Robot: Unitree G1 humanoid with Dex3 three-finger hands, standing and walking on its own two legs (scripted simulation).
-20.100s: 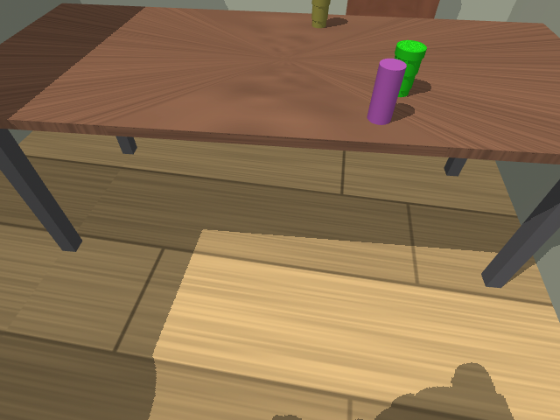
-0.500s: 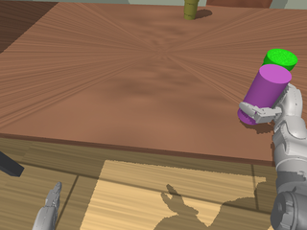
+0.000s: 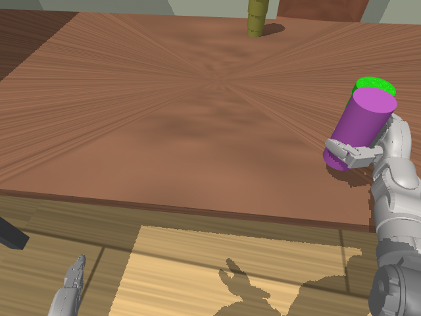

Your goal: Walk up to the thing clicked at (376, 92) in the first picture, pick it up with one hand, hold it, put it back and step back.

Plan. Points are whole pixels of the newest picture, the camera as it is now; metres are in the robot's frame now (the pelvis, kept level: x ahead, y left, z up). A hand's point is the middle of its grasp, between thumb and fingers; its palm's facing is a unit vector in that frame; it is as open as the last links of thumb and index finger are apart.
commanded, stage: lift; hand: right
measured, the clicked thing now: (354, 132) +0.44 -0.22 +0.13
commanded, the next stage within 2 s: hold in 1.40 s
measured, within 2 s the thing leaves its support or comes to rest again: neither
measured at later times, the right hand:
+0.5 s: hand (369, 127) +0.40 -0.21 +0.18, palm faces +0.18 +0.98 -0.01, open 9.5 cm
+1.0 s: hand (381, 123) +0.36 -0.18 +0.23, palm faces +0.19 +0.98 -0.02, open 9.5 cm
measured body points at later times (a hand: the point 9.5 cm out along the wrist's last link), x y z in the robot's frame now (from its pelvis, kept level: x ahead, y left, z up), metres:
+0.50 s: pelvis +0.00 +0.00 +0.01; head +0.01 +0.01 +0.46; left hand +0.16 +0.25 -0.04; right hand +0.39 -0.26 +0.18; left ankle +0.01 +0.15 -0.71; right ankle +0.00 -0.13 -0.71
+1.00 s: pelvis -0.01 +0.01 +0.02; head -0.03 +0.03 +0.47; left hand +0.17 +0.27 -0.05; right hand +0.34 -0.24 +0.23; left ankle +0.01 +0.15 -0.71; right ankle +0.00 -0.13 -0.71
